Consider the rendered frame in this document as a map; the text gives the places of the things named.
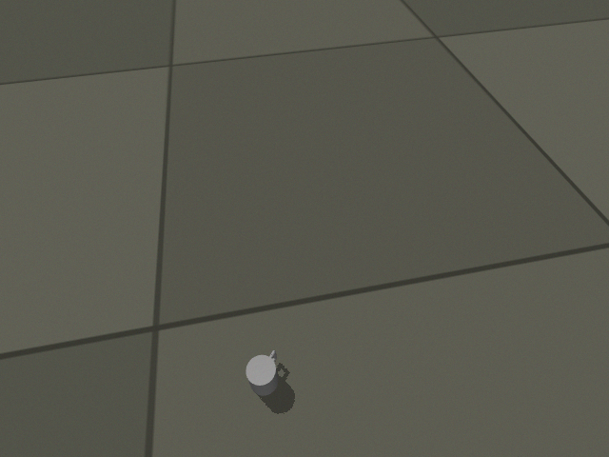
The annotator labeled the mug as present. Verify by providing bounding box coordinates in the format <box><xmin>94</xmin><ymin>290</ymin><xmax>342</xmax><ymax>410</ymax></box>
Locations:
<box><xmin>246</xmin><ymin>350</ymin><xmax>278</xmax><ymax>396</ymax></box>

